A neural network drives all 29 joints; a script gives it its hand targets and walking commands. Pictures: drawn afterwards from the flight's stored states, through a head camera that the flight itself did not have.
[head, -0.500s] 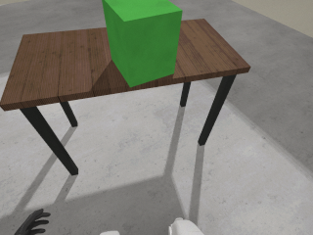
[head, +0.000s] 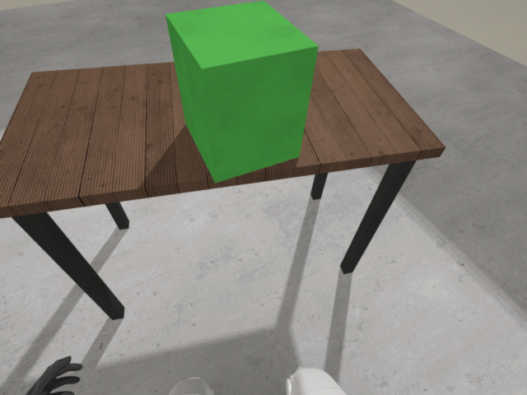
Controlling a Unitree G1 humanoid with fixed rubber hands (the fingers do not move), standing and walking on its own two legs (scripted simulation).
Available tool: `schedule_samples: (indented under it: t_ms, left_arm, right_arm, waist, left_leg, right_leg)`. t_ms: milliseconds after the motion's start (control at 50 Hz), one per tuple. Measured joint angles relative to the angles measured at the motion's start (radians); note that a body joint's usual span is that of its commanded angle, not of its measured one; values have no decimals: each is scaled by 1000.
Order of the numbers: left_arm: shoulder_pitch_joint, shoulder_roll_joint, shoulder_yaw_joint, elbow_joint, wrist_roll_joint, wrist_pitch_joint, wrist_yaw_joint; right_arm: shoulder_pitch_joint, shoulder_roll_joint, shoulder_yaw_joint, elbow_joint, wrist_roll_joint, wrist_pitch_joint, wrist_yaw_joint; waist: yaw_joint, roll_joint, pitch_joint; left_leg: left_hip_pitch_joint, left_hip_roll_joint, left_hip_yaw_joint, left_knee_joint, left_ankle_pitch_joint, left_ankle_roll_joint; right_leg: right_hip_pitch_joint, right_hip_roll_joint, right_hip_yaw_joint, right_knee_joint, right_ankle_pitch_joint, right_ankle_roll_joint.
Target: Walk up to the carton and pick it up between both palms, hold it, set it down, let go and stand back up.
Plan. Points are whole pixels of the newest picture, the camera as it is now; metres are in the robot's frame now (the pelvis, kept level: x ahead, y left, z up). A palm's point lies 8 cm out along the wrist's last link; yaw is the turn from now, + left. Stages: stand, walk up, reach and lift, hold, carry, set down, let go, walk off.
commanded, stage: walk up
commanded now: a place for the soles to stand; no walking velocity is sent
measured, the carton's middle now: (239, 92) +0.64 +0.04 +0.11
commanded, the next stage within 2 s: none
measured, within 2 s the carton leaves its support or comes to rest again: neither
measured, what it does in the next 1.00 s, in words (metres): steps on the spot: left foot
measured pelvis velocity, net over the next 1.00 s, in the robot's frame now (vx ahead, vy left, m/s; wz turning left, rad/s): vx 0.03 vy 0.01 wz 0.09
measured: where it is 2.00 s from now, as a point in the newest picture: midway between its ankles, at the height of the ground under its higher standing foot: outside the picture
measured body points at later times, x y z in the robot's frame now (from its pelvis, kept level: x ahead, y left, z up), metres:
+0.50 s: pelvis +0.04 -0.01 +0.01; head +0.06 -0.02 +0.45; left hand +0.15 +0.33 -0.06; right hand +0.15 -0.34 -0.08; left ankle +0.06 +0.14 -0.69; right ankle +0.07 -0.12 -0.69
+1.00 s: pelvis +0.03 +0.01 +0.01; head +0.04 +0.01 +0.46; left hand +0.13 +0.35 -0.07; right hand +0.16 -0.32 -0.07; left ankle +0.06 +0.14 -0.69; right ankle +0.07 -0.12 -0.69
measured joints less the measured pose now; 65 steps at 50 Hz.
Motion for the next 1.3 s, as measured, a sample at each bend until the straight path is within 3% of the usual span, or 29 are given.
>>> schedule_samples:
  t_ms: [60, 140, 240, 300, 380, 440, 500, 580, 760, 840, 920, 1100, 1160, 1300]
  left_arm:
    - [21, -1, -4, 1, 0, -4, 7]
    - [34, -1, -4, 0, 0, -4, 15]
    - [29, -2, -4, 0, 0, -5, 15]
    - [17, 0, -4, 0, 0, 6, 18]
    - [8, -1, -5, 0, 0, -7, 22]
    - [8, -1, -9, 0, 0, -14, 22]
    - [7, -1, -11, 0, 0, -14, 22]
    - [-5, -1, -11, 0, 0, -10, 24]
    - [-9, -1, -12, 1, 0, -9, 25]
    - [-19, -1, -12, 0, 0, 2, 25]
    - [-15, -1, -12, 0, 0, 1, 25]
    - [-12, -1, -18, 1, 0, 3, 25]
    - [-12, -1, -18, 5, 0, 3, 25]
    - [-14, -1, -18, 6, 0, 2, 25]
  right_arm:
    - [-35, 13, 0, -1, 0, 30, -9]
    - [-74, 11, 0, -1, 0, 27, -9]
    - [-88, 5, 0, -2, 0, 3, -9]
    - [-86, 11, 0, -1, 0, 2, -11]
    - [-92, 23, 0, -1, 0, 17, -11]
    - [-99, 22, 0, -1, 0, 26, -11]
    - [-101, 16, 0, -1, 0, 20, -11]
    - [-102, 18, 1, -1, 0, 10, -11]
    - [-115, 21, 2, -1, 0, 23, -11]
    - [-110, 21, 3, -1, 0, 22, -11]
    - [-115, 21, 3, -1, 0, 30, -11]
    - [-116, 24, 3, -1, 0, 21, -9]
    - [-120, 25, 3, -1, 0, 23, -9]
    - [-130, 26, 3, -1, 0, 24, -9]
  waist:
    - [1, 2, 0]
    - [1, 11, 0]
    - [1, 27, -1]
    - [1, 29, 5]
    - [1, 30, 4]
    - [1, 23, 4]
    - [1, 34, 4]
    - [1, 43, 4]
    - [1, 39, 4]
    - [1, 47, 4]
    - [1, 45, 4]
    - [1, 47, 4]
    - [1, 47, 4]
    - [1, 49, 4]
  left_leg:
    - [-14, -33, -41, 100, -106, 2]
    - [-17, -42, -17, 122, -132, 2]
    - [21, -46, 24, -42, 21, 16]
    - [22, -45, 11, -14, -7, 6]
    - [21, -38, -7, -6, -9, 5]
    - [21, -47, -2, 9, -95, 5]
    - [26, -47, -1, -11, 30, 18]
    - [26, -47, -10, -6, -29, 4]
    - [26, -54, -5, -4, -18, 4]
    - [26, -49, -20, -4, -12, 5]
    - [26, -47, -37, -4, -6, 5]
    - [27, -56, -43, -14, 1, 5]
    - [27, -56, -51, -14, 0, 5]
    - [27, -61, -52, -14, -1, 5]
  right_leg:
    - [16, -1, -7, 15, -1, 3]
    - [47, -14, -7, -12, -15, 3]
    - [43, -16, -15, 3, -35, 3]
    - [42, -10, -17, 50, -106, 3]
    - [62, 5, -25, 18, -48, 3]
    - [73, -8, -25, 9, -65, 3]
    - [73, -15, -30, 9, -68, 7]
    - [66, -15, -35, 22, -76, 9]
    - [77, -25, -36, 8, -61, 9]
    - [86, -7, -36, 10, -132, 9]
    - [102, 10, -37, -29, -29, 9]
    - [107, 5, -37, -23, -100, 9]
    - [116, 11, -38, -49, -21, 9]
    - [119, 6, -39, -49, -40, 12]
